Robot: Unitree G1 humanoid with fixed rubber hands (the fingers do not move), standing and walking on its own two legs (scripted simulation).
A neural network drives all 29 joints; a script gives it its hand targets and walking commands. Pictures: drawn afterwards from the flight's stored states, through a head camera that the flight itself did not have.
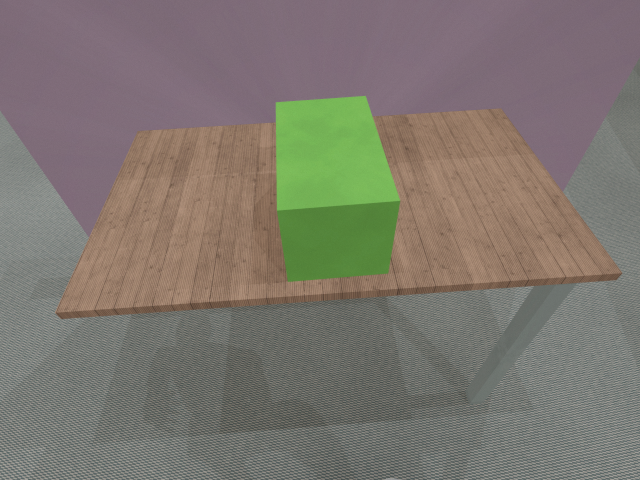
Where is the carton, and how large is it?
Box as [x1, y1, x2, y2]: [276, 96, 399, 281]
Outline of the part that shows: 365,96 276,102 277,213 288,281 387,273 399,205 399,198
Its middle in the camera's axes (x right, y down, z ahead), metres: +0.02 -0.10 +0.70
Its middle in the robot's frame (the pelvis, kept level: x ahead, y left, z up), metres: +0.60 -0.03 +0.02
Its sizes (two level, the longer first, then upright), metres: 0.298 0.172 0.168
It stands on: a table, 0.69 m high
